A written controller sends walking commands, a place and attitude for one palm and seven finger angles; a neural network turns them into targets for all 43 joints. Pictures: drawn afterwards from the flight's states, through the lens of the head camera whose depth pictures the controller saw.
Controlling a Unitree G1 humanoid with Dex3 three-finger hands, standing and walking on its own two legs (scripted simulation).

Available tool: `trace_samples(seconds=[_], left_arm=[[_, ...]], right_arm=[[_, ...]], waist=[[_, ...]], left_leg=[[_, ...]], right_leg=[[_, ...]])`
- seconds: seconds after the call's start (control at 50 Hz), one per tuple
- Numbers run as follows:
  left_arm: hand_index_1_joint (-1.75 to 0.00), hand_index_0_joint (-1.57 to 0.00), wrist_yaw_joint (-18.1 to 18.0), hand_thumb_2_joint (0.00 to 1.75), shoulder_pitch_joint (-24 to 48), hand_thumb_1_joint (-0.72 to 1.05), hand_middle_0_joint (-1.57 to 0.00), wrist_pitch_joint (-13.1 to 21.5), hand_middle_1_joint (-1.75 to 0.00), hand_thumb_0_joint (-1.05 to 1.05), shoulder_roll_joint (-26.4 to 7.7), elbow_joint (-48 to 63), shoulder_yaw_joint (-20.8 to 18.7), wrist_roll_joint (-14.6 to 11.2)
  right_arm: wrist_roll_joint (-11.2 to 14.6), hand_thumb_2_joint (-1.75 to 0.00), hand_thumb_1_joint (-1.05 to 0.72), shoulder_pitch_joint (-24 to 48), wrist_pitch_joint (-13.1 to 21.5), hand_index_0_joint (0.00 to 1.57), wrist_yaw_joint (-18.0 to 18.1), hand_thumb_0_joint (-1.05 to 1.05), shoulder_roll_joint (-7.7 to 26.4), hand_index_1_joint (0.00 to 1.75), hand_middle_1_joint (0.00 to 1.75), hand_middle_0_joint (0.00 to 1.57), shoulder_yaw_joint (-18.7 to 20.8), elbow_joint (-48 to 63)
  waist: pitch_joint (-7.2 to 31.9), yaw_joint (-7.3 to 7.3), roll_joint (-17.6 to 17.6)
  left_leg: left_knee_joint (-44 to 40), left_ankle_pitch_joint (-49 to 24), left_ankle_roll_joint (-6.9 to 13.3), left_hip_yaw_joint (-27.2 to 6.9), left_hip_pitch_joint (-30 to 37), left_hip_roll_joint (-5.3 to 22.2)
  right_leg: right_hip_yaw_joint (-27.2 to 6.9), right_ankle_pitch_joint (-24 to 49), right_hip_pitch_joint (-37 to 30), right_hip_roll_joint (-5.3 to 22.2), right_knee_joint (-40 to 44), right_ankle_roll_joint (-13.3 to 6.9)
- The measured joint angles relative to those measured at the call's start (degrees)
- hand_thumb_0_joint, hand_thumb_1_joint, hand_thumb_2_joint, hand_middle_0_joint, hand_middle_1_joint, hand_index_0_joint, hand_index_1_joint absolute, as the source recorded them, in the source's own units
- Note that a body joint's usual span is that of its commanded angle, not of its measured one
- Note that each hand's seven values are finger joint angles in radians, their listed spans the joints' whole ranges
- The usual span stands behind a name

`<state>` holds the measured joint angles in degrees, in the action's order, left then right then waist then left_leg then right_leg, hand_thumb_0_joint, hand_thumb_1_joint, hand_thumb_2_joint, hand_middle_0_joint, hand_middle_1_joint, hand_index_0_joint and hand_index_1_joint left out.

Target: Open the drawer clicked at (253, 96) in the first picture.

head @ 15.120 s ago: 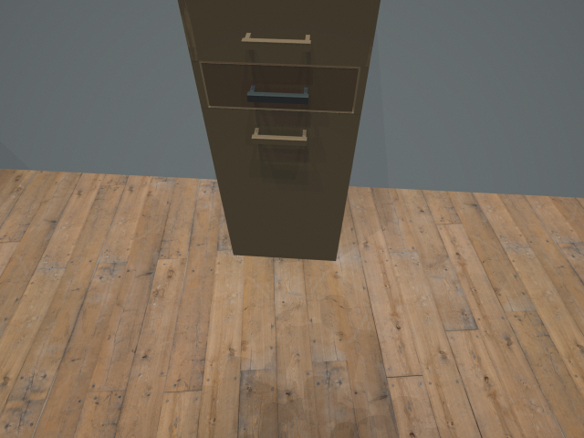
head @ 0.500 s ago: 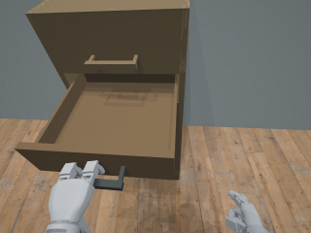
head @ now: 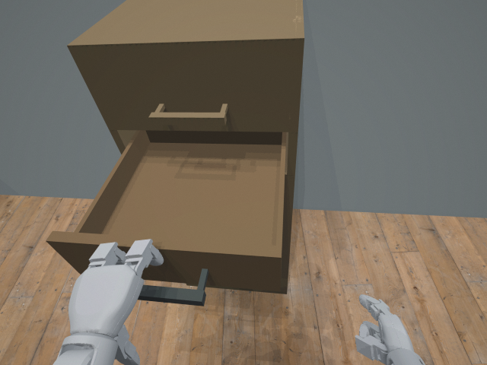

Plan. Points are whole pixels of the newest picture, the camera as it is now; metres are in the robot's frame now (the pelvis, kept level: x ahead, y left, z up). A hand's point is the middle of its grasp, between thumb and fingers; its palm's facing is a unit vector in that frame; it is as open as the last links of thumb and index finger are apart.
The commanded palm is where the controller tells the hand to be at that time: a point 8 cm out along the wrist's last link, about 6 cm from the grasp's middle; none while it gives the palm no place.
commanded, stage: lift the hand off the handle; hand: left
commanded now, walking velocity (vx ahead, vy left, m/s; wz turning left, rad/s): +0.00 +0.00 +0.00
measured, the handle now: (161, 282) +0.23 +0.19 +0.02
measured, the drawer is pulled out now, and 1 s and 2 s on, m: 0.30 0.30 0.30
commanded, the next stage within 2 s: draw the hand back to the body in 0.78 s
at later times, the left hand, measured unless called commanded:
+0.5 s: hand (128, 266) +0.20 +0.19 +0.13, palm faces +0.16 -0.15 -0.98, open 13.8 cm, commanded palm +0.15 +0.19 +0.19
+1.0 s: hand (120, 258) +0.20 +0.19 +0.16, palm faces +0.13 -0.12 -0.98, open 13.8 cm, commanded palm +0.16 +0.20 +0.22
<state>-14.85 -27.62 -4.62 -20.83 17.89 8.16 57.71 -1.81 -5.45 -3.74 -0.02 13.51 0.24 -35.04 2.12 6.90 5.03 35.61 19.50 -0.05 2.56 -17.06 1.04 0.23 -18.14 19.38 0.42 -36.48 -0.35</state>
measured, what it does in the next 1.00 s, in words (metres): stands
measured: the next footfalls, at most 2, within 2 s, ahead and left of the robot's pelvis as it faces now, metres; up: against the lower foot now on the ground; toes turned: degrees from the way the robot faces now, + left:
none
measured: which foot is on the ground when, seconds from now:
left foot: down 0.00-1.00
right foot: down 0.00-1.00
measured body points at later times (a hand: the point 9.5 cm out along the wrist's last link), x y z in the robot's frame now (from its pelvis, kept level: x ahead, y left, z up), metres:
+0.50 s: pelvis +0.00 +0.00 +0.01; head -0.02 -0.05 +0.46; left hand +0.19 +0.19 +0.19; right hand +0.25 -0.17 -0.07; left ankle -0.01 +0.12 -0.73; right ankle +0.01 -0.12 -0.73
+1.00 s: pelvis -0.01 -0.01 +0.02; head -0.02 -0.07 +0.46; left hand +0.19 +0.19 +0.21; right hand +0.24 -0.20 -0.08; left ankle -0.01 +0.12 -0.73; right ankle +0.01 -0.12 -0.73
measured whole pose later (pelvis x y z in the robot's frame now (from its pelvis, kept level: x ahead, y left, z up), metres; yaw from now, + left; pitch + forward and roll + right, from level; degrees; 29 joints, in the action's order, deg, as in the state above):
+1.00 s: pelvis -0.01 -0.01 +0.02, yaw +0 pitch -4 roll +0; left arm 0.2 -19.7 -8.2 -27.6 30.4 3.3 49.2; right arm 1.0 -2.8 -6.2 -1.0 15.4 -2.3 -34.9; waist -0.6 6.6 8.1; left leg 24.4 13.6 -1.1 1.9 -7.0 1.8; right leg 1.0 -12.7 9.3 -0.6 -25.7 -1.3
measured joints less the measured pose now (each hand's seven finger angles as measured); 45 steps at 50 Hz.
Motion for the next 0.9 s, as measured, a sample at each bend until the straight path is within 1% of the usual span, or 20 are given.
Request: trace_samples(seconds=[0.1, 0.22, 0.32, 0.38, 0.46, 0.54, 0.64, 0.74, 0.8, 0.84, 0.9], left_arm=[[-1.22, -0.37, 1.5, 0.3, -0.48, -0.49, -0.32, -0.2, -1.2, 0.0, -0.37, 3.63, 0.6, -0.35], [-1.21, -0.35, 3.31, 0.3, 1.33, -0.49, -0.34, -1.79, -1.21, 0.0, -0.86, 6.12, 1.16, -0.68], [-1.2, -0.34, 5.57, 0.3, 3.08, -0.49, -0.33, -4.07, -1.21, 0.0, -1.33, 8.61, 0.86, -1.7], [-1.2, -0.33, 7.39, 0.3, 3.76, -0.49, -0.33, -5.48, -1.21, 0.0, -1.41, 10.15, 1.37, -2.34], [-1.2, -0.32, 9.3, 0.3, 4.97, -0.49, -0.32, -6.16, -1.2, 0.0, -2.15, 11.47, 1.88, -2.77], [-1.2, -0.32, 10.49, 0.3, 5.8, -0.49, -0.32, -6.34, -1.2, 0.0, -3.66, 12.34, 0.61, -3.76], [-1.2, -0.32, 12.4, 0.3, 6.9, -0.49, -0.32, -7.68, -1.2, 0.0, -5.0, 13.79, -1.58, -5.74], [-1.2, -0.32, 14.35, 0.3, 8.2, -0.49, -0.32, -8.15, -1.2, 0.0, -6.25, 14.55, -3.48, -7.12], [-1.2, -0.32, 15.53, 0.3, 9.04, -0.49, -0.32, -7.97, -1.2, 0.0, -6.22, 13.65, -3.94, -7.9], [-1.2, -0.32, 16.16, 0.3, 9.43, -0.49, -0.32, -7.54, -1.2, 0.0, -6.16, 12.98, -3.82, -8.01], [-1.2, -0.32, 16.31, 0.3, 9.48, -0.49, -0.32, -6.03, -1.2, 0.0, -5.97, 12.35, -3.53, -8.19]], right_arm=[[0.24, -0.9, -0.9, 0.19, -0.11, 0.2, -0.63, 0.01, -0.23, 0.3, 0.3, 0.2, -0.53, 0.35], [0.79, -0.9, -0.9, 1.06, -0.81, 0.2, -1.11, 0.01, -0.45, 0.3, 0.3, 0.2, -1.33, 0.11], [1.54, -0.9, -0.9, 1.96, -1.74, 0.2, -1.67, 0.01, -0.56, 0.3, 0.3, 0.2, -2.18, 0.09], [1.92, -0.9, -0.9, 2.41, -2.38, 0.2, -2.12, 0.01, -0.32, 0.3, 0.3, 0.2, -2.54, 0.47], [2.18, -0.9, -0.9, 3.09, -3.16, 0.2, -2.24, 0.01, 0.16, 0.3, 0.3, 0.2, -2.98, 0.73], [2.43, -0.9, -0.9, 3.61, -3.69, 0.2, -2.14, 0.01, 0.45, 0.3, 0.3, 0.2, -3.19, 0.58], [2.71, -0.9, -0.9, 3.87, -4.05, 0.2, -2.12, 0.01, 1.12, 0.3, 0.3, 0.2, -2.97, 0.38], [2.96, -0.9, -0.9, 4.21, -4.19, 0.2, -1.75, 0.01, 1.88, 0.3, 0.3, 0.2, -2.82, 0.09], [3.18, -0.9, -0.9, 4.32, -4.13, 0.2, -1.57, 0.01, 2.13, 0.3, 0.3, 0.2, -2.65, 0.11], [3.13, -0.9, -0.91, 4.11, -3.84, 0.2, -1.39, 0.01, 2.22, 0.3, 0.3, 0.2, -2.62, 0.27], [3.03, -0.9, -0.91, 3.6, -3.31, 0.2, -1.17, 0.01, 2.21, 0.3, 0.3, 0.2, -2.53, 0.38]], waist=[[-0.16, 0.41, 0.42], [-0.52, 0.95, 0.97], [-0.74, 0.81, 1.35], [-1.04, 0.65, 1.68], [-1.49, 0.67, 2.11], [-1.71, 0.67, 2.39], [-1.98, 0.6, 2.79], [-2.26, 0.36, 3.18], [-2.58, 0.06, 3.32], [-2.66, -0.06, 3.34], [-2.79, -0.17, 3.31]], left_leg=[[-1.67, -0.52, 0.17, 0.1, 1.89, -0.08], [-3.78, -1.37, 0.32, 0.1, 4.21, -0.22], [-5.98, -2.31, 0.3, 0.12, 6.46, -0.29], [-7.22, -2.87, 0.28, 0.12, 7.77, -0.33], [-8.43, -3.5, 0.15, 0.12, 9.05, -0.22], [-9.45, -4.08, -0.11, 0.08, 10.0, 0.07], [-10.45, -4.78, -0.44, -0.24, 10.77, 0.36], [-11.12, -5.44, -0.69, -0.52, 11.03, 0.48], [-11.44, -5.85, -0.79, -0.7, 10.89, 0.47], [-11.44, -5.99, -0.84, -0.77, 10.63, 0.5], [-11.46, -6.11, -0.91, -0.83, 10.38, 0.55]], right_leg=[[-0.09, 0.73, -2.02, 0.03, 1.98, 0.23], [-0.08, 1.64, -4.44, 0.12, 4.25, 0.39], [-0.08, 2.53, -6.65, 0.13, 6.34, 0.43], [-0.07, 3.01, -7.9, 0.14, 7.44, 0.44], [-0.05, 3.58, -9.11, 0.0, 8.52, 0.31], [0.01, 4.11, -10.01, -0.3, 9.48, 0.05], [0.34, 4.74, -10.9, -0.61, 10.54, -0.27], [0.63, 5.19, -11.17, -0.73, 11.04, -0.5], [0.81, 5.4, -11.0, -0.72, 11.14, -0.6], [0.88, 5.48, -10.73, -0.75, 11.07, -0.67], [0.94, 5.54, -10.46, -0.79, 11.03, -0.77]])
